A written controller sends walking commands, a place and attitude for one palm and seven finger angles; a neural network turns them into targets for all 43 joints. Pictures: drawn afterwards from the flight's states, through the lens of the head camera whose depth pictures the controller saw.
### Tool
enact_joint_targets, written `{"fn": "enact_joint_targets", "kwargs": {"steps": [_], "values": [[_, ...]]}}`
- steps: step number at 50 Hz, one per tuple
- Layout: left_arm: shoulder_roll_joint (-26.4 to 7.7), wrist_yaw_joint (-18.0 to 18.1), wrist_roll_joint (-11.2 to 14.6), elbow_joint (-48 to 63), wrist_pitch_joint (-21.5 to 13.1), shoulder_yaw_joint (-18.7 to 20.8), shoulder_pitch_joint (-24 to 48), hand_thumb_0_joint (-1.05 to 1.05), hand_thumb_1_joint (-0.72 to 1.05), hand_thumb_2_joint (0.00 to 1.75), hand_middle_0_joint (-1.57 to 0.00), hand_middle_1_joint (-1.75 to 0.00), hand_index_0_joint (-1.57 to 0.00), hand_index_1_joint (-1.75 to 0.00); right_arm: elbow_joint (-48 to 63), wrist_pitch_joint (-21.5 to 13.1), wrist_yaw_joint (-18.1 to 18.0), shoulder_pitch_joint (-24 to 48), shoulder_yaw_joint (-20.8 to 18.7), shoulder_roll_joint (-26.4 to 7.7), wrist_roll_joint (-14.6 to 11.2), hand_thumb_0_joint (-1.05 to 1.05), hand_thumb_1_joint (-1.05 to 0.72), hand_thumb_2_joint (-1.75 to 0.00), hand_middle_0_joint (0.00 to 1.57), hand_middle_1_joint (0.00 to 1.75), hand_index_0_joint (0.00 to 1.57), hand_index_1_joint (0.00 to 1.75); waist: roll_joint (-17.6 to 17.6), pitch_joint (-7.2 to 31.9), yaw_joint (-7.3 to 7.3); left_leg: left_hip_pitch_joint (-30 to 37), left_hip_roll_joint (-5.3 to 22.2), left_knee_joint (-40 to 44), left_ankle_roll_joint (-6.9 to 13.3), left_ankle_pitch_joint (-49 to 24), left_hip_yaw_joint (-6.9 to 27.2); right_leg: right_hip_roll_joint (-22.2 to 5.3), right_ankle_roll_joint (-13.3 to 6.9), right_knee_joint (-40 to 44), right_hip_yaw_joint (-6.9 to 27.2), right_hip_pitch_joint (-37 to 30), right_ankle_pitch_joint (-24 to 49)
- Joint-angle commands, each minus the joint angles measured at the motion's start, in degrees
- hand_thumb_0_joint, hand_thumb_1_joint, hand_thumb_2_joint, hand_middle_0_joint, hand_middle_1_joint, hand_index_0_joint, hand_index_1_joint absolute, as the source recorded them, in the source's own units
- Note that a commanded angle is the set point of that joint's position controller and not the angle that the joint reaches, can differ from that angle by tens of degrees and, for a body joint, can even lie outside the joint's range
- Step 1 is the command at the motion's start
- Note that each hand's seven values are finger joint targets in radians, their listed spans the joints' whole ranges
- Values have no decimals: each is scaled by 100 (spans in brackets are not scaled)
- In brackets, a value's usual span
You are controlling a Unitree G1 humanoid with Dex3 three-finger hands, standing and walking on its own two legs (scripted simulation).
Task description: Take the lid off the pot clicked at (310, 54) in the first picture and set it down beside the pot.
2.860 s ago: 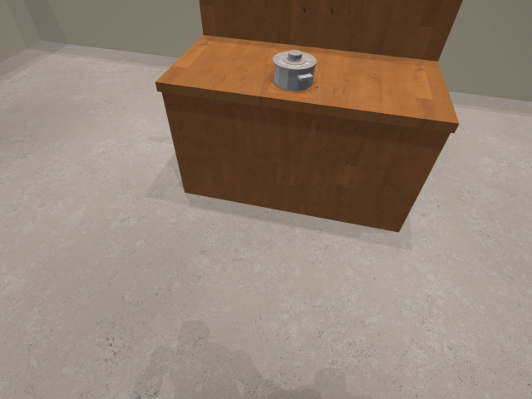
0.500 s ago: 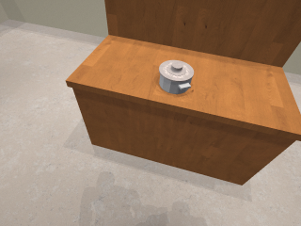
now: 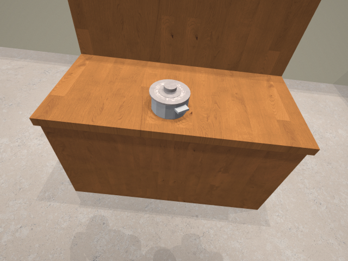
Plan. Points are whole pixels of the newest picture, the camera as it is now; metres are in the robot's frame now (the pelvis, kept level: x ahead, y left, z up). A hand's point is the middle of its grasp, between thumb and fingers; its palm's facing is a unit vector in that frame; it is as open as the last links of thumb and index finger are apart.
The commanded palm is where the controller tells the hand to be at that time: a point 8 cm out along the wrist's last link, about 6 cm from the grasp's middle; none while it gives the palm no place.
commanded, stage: take the last steps up to it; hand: left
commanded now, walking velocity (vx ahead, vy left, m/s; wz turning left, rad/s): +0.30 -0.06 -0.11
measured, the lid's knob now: (170, 87) +0.75 +0.03 -0.02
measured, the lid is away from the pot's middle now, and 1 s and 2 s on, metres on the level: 0.00 0.00 0.00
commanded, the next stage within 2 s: come to a stop and stand still in 0.68 s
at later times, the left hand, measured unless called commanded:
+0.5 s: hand (140, 230) +0.25 +0.09 -0.17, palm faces +0.02 -0.98 -0.17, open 7.2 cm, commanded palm none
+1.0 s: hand (133, 243) +0.22 +0.11 -0.18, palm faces +0.06 -0.99 -0.13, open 7.4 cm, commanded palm none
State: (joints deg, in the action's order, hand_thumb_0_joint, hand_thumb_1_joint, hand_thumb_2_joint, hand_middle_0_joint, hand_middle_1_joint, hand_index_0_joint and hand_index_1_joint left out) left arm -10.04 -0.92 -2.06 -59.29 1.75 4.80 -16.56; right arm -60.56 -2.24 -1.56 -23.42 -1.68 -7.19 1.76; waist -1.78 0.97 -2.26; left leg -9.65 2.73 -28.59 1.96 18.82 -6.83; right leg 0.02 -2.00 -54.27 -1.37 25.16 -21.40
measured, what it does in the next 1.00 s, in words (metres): walks ahead: right foot, then left foot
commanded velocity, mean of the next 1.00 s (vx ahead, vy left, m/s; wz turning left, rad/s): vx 0.11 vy -0.04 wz -0.01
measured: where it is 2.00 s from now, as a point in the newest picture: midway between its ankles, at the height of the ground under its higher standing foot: outside the picture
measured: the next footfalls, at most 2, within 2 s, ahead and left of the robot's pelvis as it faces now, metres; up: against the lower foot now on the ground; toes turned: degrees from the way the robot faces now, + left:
right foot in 0.36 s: +0.22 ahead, -0.17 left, +0.00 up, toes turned -10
left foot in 0.80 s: +0.31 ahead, +0.03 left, +0.00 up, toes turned +1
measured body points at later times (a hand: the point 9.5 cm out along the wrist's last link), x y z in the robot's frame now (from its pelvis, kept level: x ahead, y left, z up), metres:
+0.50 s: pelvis +0.14 -0.07 -0.01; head +0.16 -0.08 +0.44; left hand +0.24 +0.14 -0.15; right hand +0.07 -0.28 -0.17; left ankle +0.06 +0.07 -0.65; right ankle +0.18 -0.16 -0.74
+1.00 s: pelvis +0.24 -0.05 +0.00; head +0.25 -0.02 +0.45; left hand +0.21 +0.16 -0.17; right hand +0.33 -0.27 -0.13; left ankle +0.27 +0.03 -0.74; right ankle +0.21 -0.19 -0.71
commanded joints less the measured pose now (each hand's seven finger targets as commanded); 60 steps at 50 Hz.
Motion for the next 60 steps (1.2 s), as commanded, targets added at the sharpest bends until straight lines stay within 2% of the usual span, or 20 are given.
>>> {"fn": "enact_joint_targets", "kwargs": {"steps": [1, 6, 12, 14, 16, 17, 18, 19, 22, 26, 33, 38, 39, 41, 42, 43, 47, 57, 59, 60], "values": [[-164, -64, 42, 460, -256, 22, 341, 0, 90, 90, -20, -30, -20, -30, 84, -234, -109, -409, -41, -648, -29, 0, -90, -90, 20, 30, 20, 30, 713, -873, 103, 440, 1333, 2006, 566, -794, 1302, -329, 81, -1068, 196, 1565, 831], [-58, -72, 66, 558, -213, -74, 716, 0, 90, 90, -20, -30, -20, -30, -196, -288, -143, -981, 8, -582, -36, 0, -90, -90, 20, 30, 20, 30, 889, -728, -34, 1086, 1305, 1719, 689, -2533, 766, -434, 164, -693, -64, 1850, 952], [-8, -98, 104, 814, -307, -157, 1515, 0, 90, 90, -20, -30, -20, -30, -341, -223, -99, -1116, -50, -667, 30, 0, -90, -90, 20, 30, 20, 30, 1177, -901, -292, 910, 1394, 1463, 684, -2848, 443, -423, 1, 1255, -468, 976, 582], [-45, -85, 113, 728, -345, -112, 1175, 0, 90, 90, -20, -30, -20, -30, -324, -203, -79, -877, -96, -762, 25, 0, -90, -90, 20, 30, 20, 30, 1191, -738, -87, 659, 1459, 1267, 638, -2745, 399, -330, -86, 1658, -497, 225, 637], [-242, -55, 82, 361, -429, -28, 109, 0, 90, 90, -20, -30, -20, -30, -316, -183, -58, -704, -104, -804, -33, 0, -90, -90, 20, 30, 20, 30, 789, -169, 410, 335, 1099, 115, 401, -2931, 80, -50, -136, 2448, -709, -1412, 1182], [-618, 7, 58, 86, -488, 45, -683, 0, 90, 90, -20, -30, -20, -30, -303, -189, 3, -676, -99, -678, -74, 0, -90, -90, 20, 30, 20, 30, 155, 236, 731, -496, 858, -925, 188, -2289, -45, -276, -261, 2538, -345, -2731, 1353], [-1171, 99, 53, -47, -530, 215, -1327, 0, 90, 90, -20, -30, -20, -30, -152, -197, 40, -831, -57, -351, -147, 0, -90, -90, 20, 30, 20, 30, -1234, 819, 929, -1945, 169, -2596, -113, 328, -400, -1868, -807, 3069, 1790, -3948, 1399], [-1399, 136, 171, -83, -498, 235, -1532, 0, 90, 90, -20, -30, -20, -30, 49, -128, 14, -530, -63, -457, -161, 0, -90, -90, 20, 30, 20, 30, -1269, 802, 870, -2327, -74, -3961, -95, 1699, 186, -2532, -1208, 3923, 2929, -3544, 1541], [-726, 191, 174, 186, -491, 73, -252, 0, 90, 90, -20, -30, -20, -30, 110, -43, 44, 17, -164, -332, -86, 0, -90, -90, 20, 30, 20, 30, -257, -125, 402, -2388, 451, -4480, -40, 563, 650, -2071, -1124, 4281, 2005, -1695, 468], [-158, 228, 79, 285, -605, -54, -12, 0, 90, 90, -20, -30, -20, -30, 32, 95, 58, -193, -132, -120, -9, 0, -90, -90, 20, 30, 20, 30, -326, -185, -4, -1831, 472, -3436, -252, -31, 456, -1471, -876, 4229, 429, -1004, 2195], [-564, 189, 74, 155, -595, -82, -231, 0, 90, 90, -20, -30, -20, -30, 478, 60, 173, 878, -121, -258, -75, 0, -90, -90, 20, 30, 20, 30, -430, -381, 249, -1392, 192, -1543, -282, -242, 303, -1503, -950, 4318, 424, -1068, 1993], [-584, 187, 122, -24, -507, -81, -289, 0, 90, 90, -20, -30, -20, -30, 367, -67, 131, 722, -74, -397, -64, 0, -90, -90, 20, 30, 20, 30, -234, -383, 172, -35, -127, 75, -221, -854, 190, -1171, -593, 3690, 301, -940, 1320], [-468, 186, 116, -51, -478, -121, -332, 0, 90, 90, -20, -30, -20, -30, 270, -104, 111, 500, -73, -522, -61, 0, -90, -90, 20, 30, 20, 30, 121, -348, 109, 327, 18, 370, -169, -1108, 501, -934, -434, 3150, 170, -807, 1152], [-16, 208, 163, -57, -439, -243, -608, 0, 90, 90, -20, -30, -20, -30, 266, -100, 5, 280, -117, -1082, -25, 0, -90, -90, 20, 30, 20, 30, 1479, -87, 179, 632, 1566, 1002, 629, -3086, 2246, -161, 82, 1768, -434, -340, -182], [-85, 246, 164, -111, -394, -277, -667, 0, 90, 90, -20, -30, -20, -30, 269, -48, -42, 483, -74, -1032, -41, 0, -90, -90, 20, 30, 20, 30, 1264, -98, 252, 480, 1715, 1179, 901, -3745, 2295, -136, 138, 1295, -190, -406, -965], [-107, 285, 144, -215, -328, -290, -693, 0, 90, 90, -20, -30, -20, -30, 258, -49, -117, 682, 11, -933, -43, 0, -90, -90, 20, 30, 20, 30, 1548, -48, 302, 339, 1609, 1226, 875, -4372, 2097, -281, 196, 1041, 61, -507, -1117], [-222, 318, 155, -405, -199, -290, -808, 0, 90, 90, -20, -30, -20, -30, 181, 26, -195, 1004, 74, -768, -126, 0, -90, -90, 20, 30, 20, 30, 725, 102, 400, 673, 1298, 931, 710, -5671, 1366, -373, 307, 1208, 148, -715, -446], [-238, 329, 93, -171, 28, -171, -660, 0, 90, 90, -20, -30, -20, -30, 204, 272, -136, 1219, -174, -1013, -84, 0, -90, -90, 20, 30, 20, 30, 899, -60, 395, -193, 1217, 950, 651, -3144, 1206, -296, 293, 1674, 34, -1119, 16], [-259, 343, 78, -246, -43, -191, -841, 0, 90, 90, -20, -30, -20, -30, 209, 294, -89, 1252, -163, -957, -115, 0, -90, -90, 20, 30, 20, 30, 791, -2, 482, -486, 876, 686, 354, -1871, 1069, -304, 290, 2760, 41, -1630, 972], [-410, 358, 56, -232, -101, -202, -752, 0, 90, 90, -20, -30, -20, -30, 200, 307, -59, 1193, -144, -796, -149, 0, -90, -90, 20, 30, 20, 30, 325, -72, 399, -604, 534, 468, 93, -1081, 949, -501, 196, 3244, 501, -1621, 1372]]}}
